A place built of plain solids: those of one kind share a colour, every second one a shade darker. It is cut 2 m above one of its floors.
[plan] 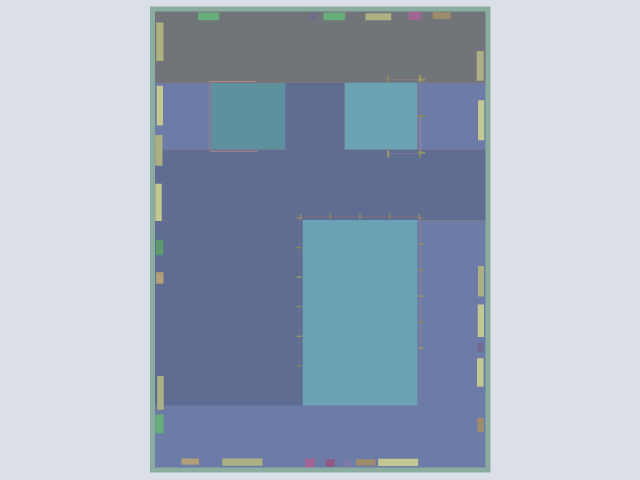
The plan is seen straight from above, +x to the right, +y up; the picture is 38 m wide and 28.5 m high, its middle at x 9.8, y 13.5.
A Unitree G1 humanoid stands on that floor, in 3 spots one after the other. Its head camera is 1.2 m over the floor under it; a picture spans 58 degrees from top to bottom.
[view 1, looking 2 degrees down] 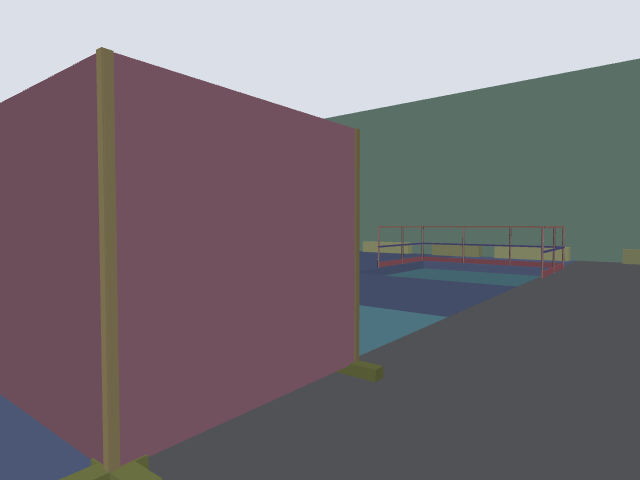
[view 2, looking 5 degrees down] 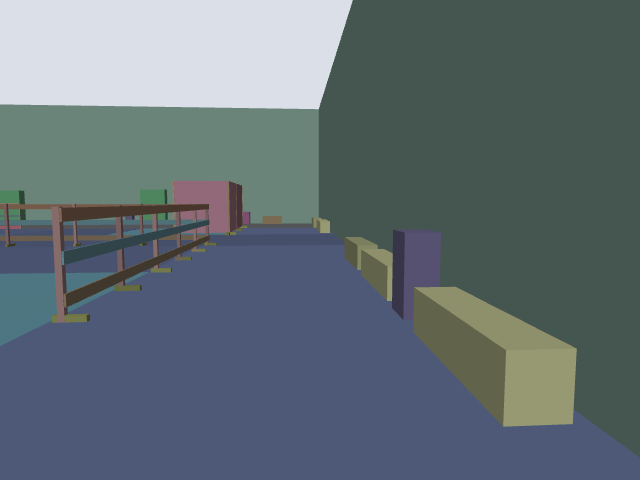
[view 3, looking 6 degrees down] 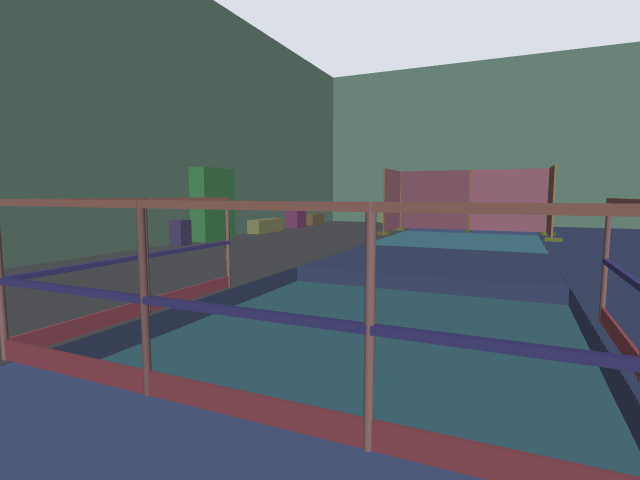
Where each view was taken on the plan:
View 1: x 16.71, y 24.97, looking -142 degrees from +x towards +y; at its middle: guard_panel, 3.11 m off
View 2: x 17.99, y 2.64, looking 86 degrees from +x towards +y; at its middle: surround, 13.78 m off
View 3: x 1.37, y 19.58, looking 24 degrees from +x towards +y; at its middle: ground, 11.47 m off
